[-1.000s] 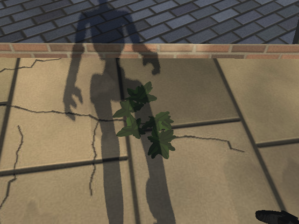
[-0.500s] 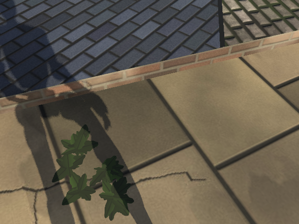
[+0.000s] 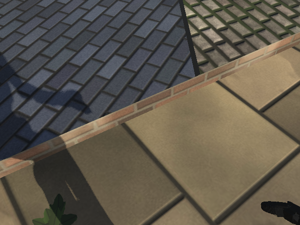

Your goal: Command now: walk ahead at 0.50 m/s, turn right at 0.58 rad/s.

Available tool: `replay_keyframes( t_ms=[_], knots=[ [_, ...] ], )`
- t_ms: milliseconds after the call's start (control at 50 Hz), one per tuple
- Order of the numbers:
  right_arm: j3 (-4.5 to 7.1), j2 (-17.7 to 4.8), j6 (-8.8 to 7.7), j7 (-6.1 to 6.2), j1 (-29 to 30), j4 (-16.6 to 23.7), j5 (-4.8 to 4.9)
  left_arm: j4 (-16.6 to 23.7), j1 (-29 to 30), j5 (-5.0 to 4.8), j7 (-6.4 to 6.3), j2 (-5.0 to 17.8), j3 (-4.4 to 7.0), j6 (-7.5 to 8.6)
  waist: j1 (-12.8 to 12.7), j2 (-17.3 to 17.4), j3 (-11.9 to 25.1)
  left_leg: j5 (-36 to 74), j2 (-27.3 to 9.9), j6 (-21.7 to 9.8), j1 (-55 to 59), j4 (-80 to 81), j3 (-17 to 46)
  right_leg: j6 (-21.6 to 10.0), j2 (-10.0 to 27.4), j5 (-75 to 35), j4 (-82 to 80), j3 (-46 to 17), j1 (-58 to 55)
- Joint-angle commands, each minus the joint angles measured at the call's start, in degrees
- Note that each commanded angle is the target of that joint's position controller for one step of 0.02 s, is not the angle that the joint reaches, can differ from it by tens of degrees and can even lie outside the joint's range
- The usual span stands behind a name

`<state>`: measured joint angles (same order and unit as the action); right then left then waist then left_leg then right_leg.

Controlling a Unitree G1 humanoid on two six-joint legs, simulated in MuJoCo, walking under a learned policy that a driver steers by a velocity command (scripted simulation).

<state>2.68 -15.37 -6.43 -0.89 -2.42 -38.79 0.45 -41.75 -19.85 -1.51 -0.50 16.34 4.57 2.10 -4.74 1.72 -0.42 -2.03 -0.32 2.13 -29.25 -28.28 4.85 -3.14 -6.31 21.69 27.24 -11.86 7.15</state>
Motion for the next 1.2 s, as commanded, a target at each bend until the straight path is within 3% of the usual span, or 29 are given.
replay_keyframes(
  t_ms=[20,40,60,80,100,120,160,260,480,500,520,540,560,580,600,620,680,740,840,860,900,960,1060,1080,1100,1120,1140,1160,1200],
  knots=[
    [3.84,-9.33,-1.85,0.37,-7.30,2.42,-0.35,4.30,2.50,0.31,-0.24,5.17,1.12,0.56,7.64,-8.85,6.09,-2.48,-2.14,-4.00,19.67,2.82,0.47,-4.89,9.88,-14.32,5.48,-10.58,6.14],
    [4.74,-12.98,-1.89,0.96,-14.80,2.13,-1.53,5.60,2.00,1.33,-0.18,1.49,-0.14,0.73,10.21,-0.79,12.97,-0.84,-12.99,-7.70,32.91,2.69,10.70,-1.95,5.13,-5.90,22.88,-4.49,13.03],
    [5.42,-16.77,-1.08,0.56,-17.35,0.73,-2.87,7.80,-5.00,-0.36,-0.43,0.66,-0.51,1.12,5.90,18.77,16.73,-4.55,-24.57,-17.01,44.77,8.31,36.94,1.47,-1.05,15.72,39.03,1.77,31.72],
    [4.37,-11.41,-0.82,0.33,-15.29,1.91,-1.54,5.87,-6.02,-0.59,-0.74,6.84,0.58,0.80,6.37,12.75,13.63,-5.31,-25.04,-17.21,42.51,8.26,38.32,3.11,3.50,13.45,46.98,0.02,36.68],
    [3.23,-7.63,-0.26,0.62,-12.81,2.84,-1.25,6.21,-1.08,-0.01,-0.79,9.56,1.45,0.06,7.52,6.82,8.80,3.58,-22.62,-15.30,37.06,6.79,26.76,4.27,5.00,9.16,49.31,1.03,36.86],
    [2.57,-6.27,0.30,0.64,-10.40,3.22,-1.51,6.70,1.79,0.65,-0.94,9.47,1.75,-0.65,6.83,2.49,6.54,13.81,-19.83,-14.02,31.21,6.31,17.85,5.16,6.56,6.69,48.79,2.91,34.59],
    [2.11,-5.33,1.00,0.77,-7.67,2.25,-1.43,7.48,2.84,0.60,-0.74,7.91,2.12,-1.81,4.52,3.36,3.71,22.69,-15.50,-12.62,23.27,7.47,7.71,5.71,9.17,4.49,44.28,4.87,30.83],
    [3.39,-9.13,2.02,1.90,-6.56,-0.28,-1.26,9.51,5.78,0.49,-0.46,3.55,0.89,-3.62,4.41,4.95,4.89,26.15,-16.22,-15.19,22.73,11.74,-0.57,7.18,9.95,-3.67,32.98,8.39,29.72],
    [4.36,-12.43,4.80,1.82,-5.11,-2.83,1.95,13.09,11.91,0.53,2.73,5.30,2.16,-4.17,4.78,4.93,3.88,19.31,-16.54,-9.87,26.42,1.78,-10.56,1.04,6.99,-11.41,3.21,15.54,15.81],
    [4.15,-11.33,4.78,1.77,-6.40,-3.41,2.01,12.04,8.05,0.86,2.27,7.05,3.08,-4.02,3.12,2.76,5.78,19.82,-13.70,-7.45,24.05,-5.76,-13.01,-0.86,5.11,-17.71,-2.49,15.50,8.08],
    [3.60,-9.63,4.47,1.57,-8.68,-2.94,0.37,11.80,3.02,1.10,1.01,12.92,4.85,-3.86,1.83,-6.31,9.91,7.29,-9.29,-2.85,13.25,-19.12,-15.53,-4.92,12.52,-41.94,-3.14,4.39,-5.82],
    [1.76,-5.72,4.19,1.22,-9.69,0.03,-2.71,13.15,3.63,2.18,0.16,18.79,5.34,-3.55,4.62,-20.15,13.29,-36.52,-0.29,2.03,-6.96,-37.86,-13.78,-18.24,27.77,-59.62,-0.93,-17.69,-17.34],
    [2.36,-8.37,4.15,0.87,-6.33,-0.58,-1.72,13.10,2.40,2.33,0.70,14.21,4.14,-2.73,0.44,-12.55,19.16,-38.37,-0.13,2.03,-8.50,-44.67,-2.17,-21.11,28.78,-54.52,-3.06,-19.23,-15.43],
    [2.66,-9.70,4.58,0.81,-4.61,-0.32,0.10,12.85,5.36,2.01,0.89,12.03,3.21,-2.06,1.57,-9.09,14.97,-34.29,-1.85,1.30,-9.68,-45.36,-1.31,-17.86,26.05,-49.86,-3.45,-12.74,-11.91],
    [2.59,-9.13,5.03,1.28,-4.90,-1.07,0.07,12.49,8.27,1.08,0.70,9.89,2.64,-1.88,3.17,-6.23,11.75,-30.16,-3.19,1.01,-9.72,-41.89,-1.45,-13.93,22.51,-43.07,-3.83,-8.27,-7.96],
    [2.69,-9.37,5.56,1.87,-4.44,-1.39,-0.54,12.69,10.66,0.58,0.41,8.61,2.07,-2.15,3.94,-5.65,9.58,-27.21,-3.88,1.31,-8.43,-38.32,-1.54,-11.84,20.67,-38.56,-4.72,-6.21,-3.93],
    [2.06,-7.25,6.84,1.90,-8.61,-3.39,-0.32,12.33,14.75,2.29,-0.11,6.76,0.88,-2.31,6.92,-8.31,9.94,-22.25,-2.97,2.65,2.58,-31.26,-3.95,-10.85,17.61,-38.63,-6.09,0.36,5.04],
    [0.50,-4.04,7.18,1.63,-7.88,-3.85,-0.34,9.86,14.21,3.01,-0.20,4.12,-0.22,-1.78,5.37,-9.57,9.85,-18.55,-4.02,2.54,10.23,-18.69,-4.06,-10.00,16.97,-31.08,-6.71,3.20,7.39],
    [1.24,-7.52,7.38,1.08,-7.26,-3.04,-0.46,7.00,14.34,2.49,-0.33,6.96,0.11,-2.12,5.65,-9.45,4.06,-10.85,-1.42,-0.59,15.58,-4.32,-7.01,-7.07,17.09,-9.61,-6.01,2.06,10.46],
    [1.31,-8.53,7.30,1.04,-6.79,-2.33,-1.07,6.14,12.61,2.24,-0.56,6.77,0.13,-2.15,5.32,-7.57,2.75,-5.56,-2.49,-1.92,15.31,-1.25,-5.03,-4.61,15.89,-7.10,-4.53,2.57,10.28],
    [2.51,-13.45,7.18,1.43,-5.27,-1.53,-0.50,6.53,9.67,3.25,-1.20,4.82,0.05,-1.98,1.34,6.89,1.64,1.13,-9.48,-8.07,11.89,2.88,5.88,1.70,6.78,-2.07,4.30,12.08,11.23],
    [2.37,-11.15,6.60,1.70,-5.44,-0.89,-1.03,7.59,15.25,2.35,-2.06,3.63,0.49,-2.51,4.48,12.55,-0.12,-4.94,-13.23,-12.38,10.53,9.08,16.34,2.88,3.44,-3.24,11.76,12.84,12.75],
    [3.05,-10.48,6.81,2.43,-3.81,0.94,1.04,6.21,10.17,1.89,-0.76,2.73,1.16,-1.43,3.02,8.43,5.69,5.03,-9.70,-9.93,14.91,0.91,15.21,1.13,5.25,-8.94,1.18,10.37,6.23],
    [2.79,-9.04,7.18,2.59,-3.84,1.85,0.94,6.02,8.61,2.10,-0.76,5.04,1.90,-1.47,3.36,3.94,6.95,-0.42,-7.03,-7.63,10.75,-3.58,12.69,-0.24,9.84,-16.70,-1.18,7.22,1.05],
    [2.41,-7.41,7.34,2.40,-5.81,2.82,0.97,5.90,9.34,2.42,-0.76,8.85,2.93,-1.91,6.00,-8.29,5.31,-10.92,-0.27,-4.01,2.27,-10.70,4.21,-4.64,16.73,-24.30,-3.70,0.19,-1.85],
    [2.54,-7.92,7.32,2.27,-6.70,2.91,0.38,6.35,8.93,2.82,-0.63,8.79,2.94,-1.93,4.75,-16.21,5.26,-26.53,2.38,-1.32,-2.82,-19.90,-1.43,-11.27,25.82,-30.88,-7.43,-9.09,-2.73],
    [3.72,-10.54,7.49,2.10,-6.01,2.86,0.09,6.98,8.27,3.26,-0.82,6.85,2.11,-1.47,3.51,-13.54,5.26,-34.94,0.77,0.32,-5.83,-33.72,-0.02,-15.41,30.11,-37.04,-8.24,-11.96,-3.08],
    [4.51,-11.17,7.99,1.96,-6.88,2.08,0.64,7.47,9.96,3.24,-1.06,6.16,1.64,-1.12,4.89,-8.28,4.71,-33.76,0.12,0.86,-6.73,-40.36,1.46,-14.88,28.95,-37.75,-7.80,-8.70,-2.06],
    [4.11,-8.81,9.17,2.04,-7.44,1.64,0.90,7.64,13.87,2.07,-1.40,6.55,1.72,-0.72,6.28,-6.43,2.12,-26.75,-1.74,2.11,-8.27,-38.68,1.31,-10.88,24.58,-34.66,-7.71,-0.20,-1.34]
  ],
)
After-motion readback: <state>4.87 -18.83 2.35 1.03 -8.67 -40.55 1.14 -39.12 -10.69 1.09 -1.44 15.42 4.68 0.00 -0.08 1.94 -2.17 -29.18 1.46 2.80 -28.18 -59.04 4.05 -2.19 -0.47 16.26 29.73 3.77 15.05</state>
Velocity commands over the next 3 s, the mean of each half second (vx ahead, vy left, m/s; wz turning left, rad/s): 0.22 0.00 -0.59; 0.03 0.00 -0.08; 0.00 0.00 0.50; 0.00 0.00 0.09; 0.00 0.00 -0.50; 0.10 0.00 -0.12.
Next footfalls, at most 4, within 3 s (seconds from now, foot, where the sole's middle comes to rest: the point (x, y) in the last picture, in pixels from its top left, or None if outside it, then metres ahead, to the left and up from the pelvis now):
0.02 left None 0.18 0.13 -0.77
0.52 right None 0.22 -0.13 -0.77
0.86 left None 0.29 0.10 -0.77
1.44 left None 0.24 0.14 -0.77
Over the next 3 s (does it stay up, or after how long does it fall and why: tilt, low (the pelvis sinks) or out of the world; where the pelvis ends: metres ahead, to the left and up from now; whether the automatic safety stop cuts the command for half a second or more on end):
stays up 0.23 -0.01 0.00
